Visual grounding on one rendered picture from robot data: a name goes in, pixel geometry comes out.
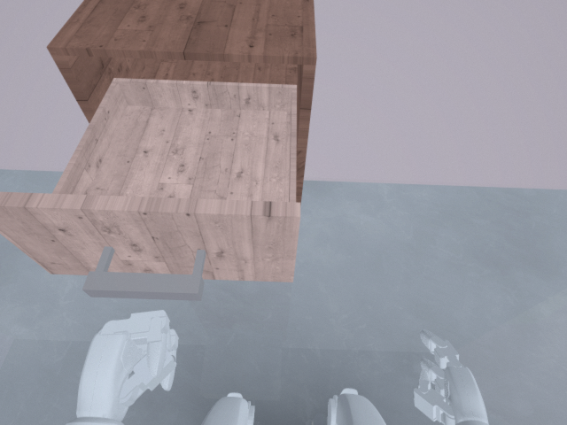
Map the cabinet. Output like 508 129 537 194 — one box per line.
47 0 317 205

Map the handle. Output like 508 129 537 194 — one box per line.
82 246 206 301

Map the right robot thigh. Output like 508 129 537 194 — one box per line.
328 393 386 425

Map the robot right hand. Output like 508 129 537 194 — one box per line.
414 329 489 425

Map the right robot shin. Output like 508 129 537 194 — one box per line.
340 388 358 395

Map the drawer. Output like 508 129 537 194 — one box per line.
0 78 300 282

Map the robot left hand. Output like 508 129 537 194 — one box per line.
76 310 179 421

